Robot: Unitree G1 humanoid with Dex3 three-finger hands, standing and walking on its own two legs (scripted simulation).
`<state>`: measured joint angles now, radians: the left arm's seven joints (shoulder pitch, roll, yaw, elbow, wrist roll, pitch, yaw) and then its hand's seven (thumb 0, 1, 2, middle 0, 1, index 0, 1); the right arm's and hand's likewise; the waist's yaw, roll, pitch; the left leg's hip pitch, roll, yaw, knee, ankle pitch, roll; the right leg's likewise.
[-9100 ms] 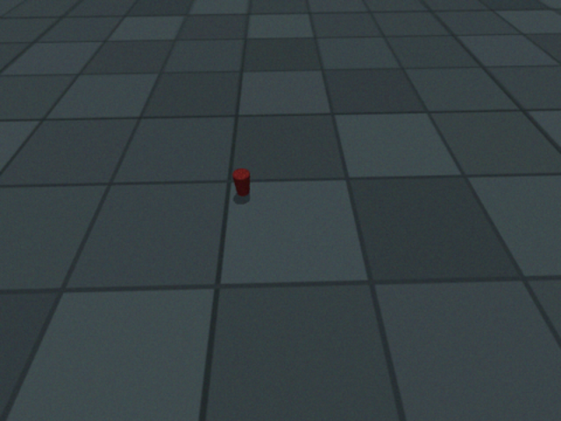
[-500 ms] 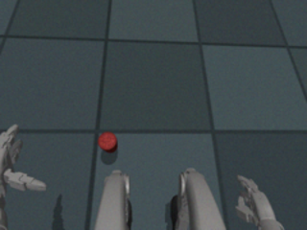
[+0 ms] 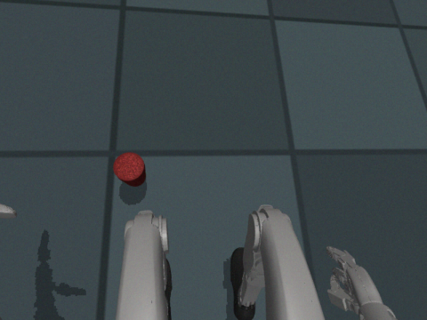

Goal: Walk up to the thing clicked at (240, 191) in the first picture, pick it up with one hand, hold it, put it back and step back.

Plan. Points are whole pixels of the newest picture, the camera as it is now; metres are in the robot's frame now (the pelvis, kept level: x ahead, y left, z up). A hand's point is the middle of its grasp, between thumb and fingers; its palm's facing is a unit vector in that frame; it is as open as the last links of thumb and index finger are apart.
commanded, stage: go down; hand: left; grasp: from the side
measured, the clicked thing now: (132, 172) +0.47 +0.22 -0.40
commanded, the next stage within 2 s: approach in 1.08 s
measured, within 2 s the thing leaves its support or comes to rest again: neither
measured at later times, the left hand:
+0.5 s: hand out of the picture +0.38 +0.39 -0.06, palm faces +0.15 -0.98 -0.13, open 17.2 cm
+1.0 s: hand out of the picture +0.39 +0.40 -0.08, palm faces +0.14 -0.98 -0.11, open 17.3 cm
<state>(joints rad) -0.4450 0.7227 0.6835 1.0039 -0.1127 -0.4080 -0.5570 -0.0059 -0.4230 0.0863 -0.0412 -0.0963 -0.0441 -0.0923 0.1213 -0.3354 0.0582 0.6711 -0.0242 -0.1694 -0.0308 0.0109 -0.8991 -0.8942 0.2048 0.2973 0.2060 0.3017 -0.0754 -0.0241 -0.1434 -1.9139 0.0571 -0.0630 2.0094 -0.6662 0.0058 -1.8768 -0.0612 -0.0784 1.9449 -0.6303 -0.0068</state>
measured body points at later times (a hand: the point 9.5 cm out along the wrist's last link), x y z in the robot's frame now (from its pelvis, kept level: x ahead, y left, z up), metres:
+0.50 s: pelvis -0.01 +0.00 -0.06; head +0.19 +0.06 +0.34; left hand +0.37 +0.44 -0.05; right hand +0.14 -0.28 -0.16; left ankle +0.08 +0.12 -0.42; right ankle +0.10 -0.13 -0.42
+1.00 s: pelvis -0.01 +0.00 -0.08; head +0.20 +0.07 +0.31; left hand +0.38 +0.45 -0.07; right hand +0.13 -0.28 -0.18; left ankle +0.08 +0.12 -0.42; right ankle +0.10 -0.13 -0.42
